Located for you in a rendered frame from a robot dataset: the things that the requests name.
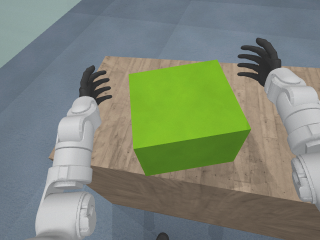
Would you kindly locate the right robot forearm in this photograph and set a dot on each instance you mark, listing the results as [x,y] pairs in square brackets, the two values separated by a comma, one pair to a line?
[299,108]

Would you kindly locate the right robot upper arm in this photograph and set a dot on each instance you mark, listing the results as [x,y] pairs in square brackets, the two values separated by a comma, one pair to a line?
[306,177]

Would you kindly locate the left robot upper arm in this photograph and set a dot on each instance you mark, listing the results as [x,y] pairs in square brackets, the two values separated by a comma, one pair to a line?
[66,216]

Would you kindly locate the left robot forearm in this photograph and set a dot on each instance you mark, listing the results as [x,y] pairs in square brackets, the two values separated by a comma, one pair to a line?
[71,167]

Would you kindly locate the pedestal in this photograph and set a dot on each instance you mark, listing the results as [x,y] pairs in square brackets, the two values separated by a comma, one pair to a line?
[254,193]

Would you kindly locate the right robot hand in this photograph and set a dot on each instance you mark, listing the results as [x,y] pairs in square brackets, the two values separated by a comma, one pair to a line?
[268,60]

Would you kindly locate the carton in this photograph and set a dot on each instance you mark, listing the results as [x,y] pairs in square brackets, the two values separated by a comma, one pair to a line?
[185,117]

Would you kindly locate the left robot hand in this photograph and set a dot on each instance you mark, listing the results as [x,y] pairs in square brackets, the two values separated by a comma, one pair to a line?
[87,86]

